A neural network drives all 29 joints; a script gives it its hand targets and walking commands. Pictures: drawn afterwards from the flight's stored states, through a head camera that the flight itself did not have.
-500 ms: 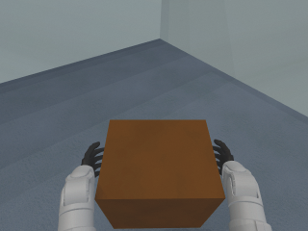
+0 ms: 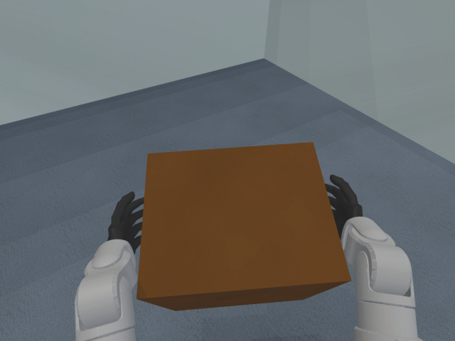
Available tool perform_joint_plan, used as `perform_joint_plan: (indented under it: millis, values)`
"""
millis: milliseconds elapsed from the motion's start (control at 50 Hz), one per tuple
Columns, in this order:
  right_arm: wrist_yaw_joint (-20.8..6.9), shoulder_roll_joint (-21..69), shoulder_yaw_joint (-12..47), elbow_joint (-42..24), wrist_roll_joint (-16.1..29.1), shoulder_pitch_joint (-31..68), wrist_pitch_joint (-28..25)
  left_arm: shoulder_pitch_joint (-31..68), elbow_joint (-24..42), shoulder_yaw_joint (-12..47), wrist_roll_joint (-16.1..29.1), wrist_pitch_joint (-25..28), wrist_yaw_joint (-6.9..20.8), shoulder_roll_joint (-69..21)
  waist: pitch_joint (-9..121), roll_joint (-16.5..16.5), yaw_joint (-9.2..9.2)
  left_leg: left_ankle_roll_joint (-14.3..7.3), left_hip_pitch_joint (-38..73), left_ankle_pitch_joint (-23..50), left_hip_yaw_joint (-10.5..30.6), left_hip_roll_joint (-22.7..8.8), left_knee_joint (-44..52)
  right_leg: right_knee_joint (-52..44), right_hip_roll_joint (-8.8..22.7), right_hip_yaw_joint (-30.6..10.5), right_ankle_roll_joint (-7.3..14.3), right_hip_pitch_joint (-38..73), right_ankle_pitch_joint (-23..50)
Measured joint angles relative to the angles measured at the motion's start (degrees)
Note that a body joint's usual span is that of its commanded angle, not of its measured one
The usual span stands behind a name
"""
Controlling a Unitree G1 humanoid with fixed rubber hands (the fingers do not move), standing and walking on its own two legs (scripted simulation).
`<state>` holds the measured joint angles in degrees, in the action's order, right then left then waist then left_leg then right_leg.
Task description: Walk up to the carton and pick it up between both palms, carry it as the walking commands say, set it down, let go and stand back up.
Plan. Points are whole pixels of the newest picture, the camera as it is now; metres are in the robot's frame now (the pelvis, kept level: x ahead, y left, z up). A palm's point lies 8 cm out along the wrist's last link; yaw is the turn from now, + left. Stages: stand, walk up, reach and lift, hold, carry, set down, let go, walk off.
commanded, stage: carry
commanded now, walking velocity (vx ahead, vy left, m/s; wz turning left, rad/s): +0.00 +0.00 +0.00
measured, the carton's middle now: (236, 236) +0.31 +0.00 +0.03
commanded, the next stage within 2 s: none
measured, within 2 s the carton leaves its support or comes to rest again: neither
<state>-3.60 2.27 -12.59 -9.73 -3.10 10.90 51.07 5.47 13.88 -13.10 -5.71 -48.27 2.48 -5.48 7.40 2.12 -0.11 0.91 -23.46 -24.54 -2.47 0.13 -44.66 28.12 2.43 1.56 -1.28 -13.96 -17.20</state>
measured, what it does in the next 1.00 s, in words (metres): shifts its weight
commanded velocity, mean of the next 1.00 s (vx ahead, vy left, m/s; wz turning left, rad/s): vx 0.00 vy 0.14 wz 0.00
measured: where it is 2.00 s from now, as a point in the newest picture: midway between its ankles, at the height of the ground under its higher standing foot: outside the picture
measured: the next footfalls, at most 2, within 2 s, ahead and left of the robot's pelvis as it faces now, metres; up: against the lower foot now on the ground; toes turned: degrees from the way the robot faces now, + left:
left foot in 1.16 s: +0.02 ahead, +0.22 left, +0.00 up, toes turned +7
right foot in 1.38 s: +0.00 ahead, +0.01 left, +0.00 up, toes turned -10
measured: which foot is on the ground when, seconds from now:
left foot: down 0.00-1.00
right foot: down 0.00-1.00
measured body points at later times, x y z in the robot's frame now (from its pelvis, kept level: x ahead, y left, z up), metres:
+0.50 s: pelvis +0.01 +0.04 -0.01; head -0.03 +0.04 +0.44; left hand +0.26 +0.22 +0.08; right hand +0.25 -0.15 +0.08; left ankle +0.00 +0.12 -0.74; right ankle +0.01 -0.11 -0.74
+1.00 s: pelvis -0.01 +0.07 -0.02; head -0.02 +0.05 +0.43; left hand +0.24 +0.25 +0.07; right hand +0.23 -0.11 +0.05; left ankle +0.00 +0.12 -0.74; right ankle -0.01 -0.08 -0.74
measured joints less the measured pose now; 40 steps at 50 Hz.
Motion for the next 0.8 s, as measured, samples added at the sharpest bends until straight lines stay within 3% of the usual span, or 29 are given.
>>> perform_joint_plan:
  millis: [60, 100, 140, 200, 240, 280, 440, 640, 800]
  values:
    - [0.64, -0.81, 0.79, -2.82, 0.66, -1.02, 3.8, 0.5, 3.55, 1.71, 1.3, -6.13, -2.28, 1.28, 3.18, -1.31, 0.43, -1.18, 2.98, 9.34, -0.88, -1.04, 11.19, 4.66, 1.26, 1.53, -1.41, -2.72, -3.02]
    - [2.01, 0.65, 1.23, -3.6, 0.97, -3.55, 5.94, 0.15, 4.52, 2.37, 3.15, -10.84, -3.07, 3.5, 4.34, -0.04, 0.9, -3.1, 3.15, 7.25, -1.66, 0.76, 11.21, 8.48, 3.1, 0.9, -2.01, -4.32, -4.19]
    - [4.2, 2.14, 2.01, -3.38, 0.66, -4.86, 9.08, -0.54, 3.77, 2.0, 5.01, -14.57, -3.68, 5.03, 4.29, -0.94, 2.02, -3.86, 4.42, 6.03, -2.64, 0.45, 11.21, 11.89, 2.6, 0.82, -1.9, -5.61, -7.2]
    - [5.97, 2.37, 2.42, -6.7, 0.59, -6.89, 13.43, -1.03, 3.52, 1.75, 6.81, -17.28, -4.04, 5.04, 3.94, -2.63, 2.4, -4.14, 5.58, 6.18, -3.61, -0.21, 12.18, 7.59, 2.61, 3.33, -1.82, -5.61, -2.96]
    - [6.54, 2.58, 1.74, -11.85, 1.26, -9.23, 14.82, -1.06, 5.63, 1.73, 7.77, -18.0, -4.16, 3.91, 3.25, -1.7, 1.71, -4.54, 5.29, 6.44, -3.62, 1.07, 12.22, 5.51, 3.36, 3.12, -1.34, -5.44, 0.81]
    - [6.72, 2.84, 0.39, -15.23, 2.02, -10.5, 15.53, -1.0, 6.8, 1.26, 8.33, -17.98, -4.37, 2.08, 2.56, -1.23, 1.18, -4.81, 4.89, 6.35, -3.49, 1.65, 11.73, 5.16, 3.78, 3.04, -1.84, -5.27, 0.14]
    - [6.46, 1.86, 0.63, -16.05, 3.37, -11.82, 16.95, -3.97, 9.9, 2.3, 6.92, -19.41, -4.46, 1.23, 2.64, -0.98, -1.64, -4.48, 6.23, 6.88, -3.39, 1.42, 13.05, 4.25, 3.74, 3.65, -1.97, -3.96, 0.17]
    - [5.72, 0.09, 2.05, -14.49, 3.2, -10.06, 17.69, -5.28, 11.01, 2.08, 5.72, -19.45, -4.44, 0.59, 1.61, -3.25, 0.5, -4.63, 4.23, 6.03, -3.17, 1.84, 9.99, 7.64, 4.73, 4.14, -2.1, -5.78, -1.09]
    - [5.73, 2.15, 1.19, -16.7, 3.15, -10.27, 16.95, -5.95, 13.27, 1.56, 6.8, -18.68, -4.29, 0.97, 0.17, 0.09, 0.99, -5.97, 2.78, 6.15, -4.46, 2.59, 9.26, 9.15, 6.04, 3.71, -2.56, -7.66, -0.93]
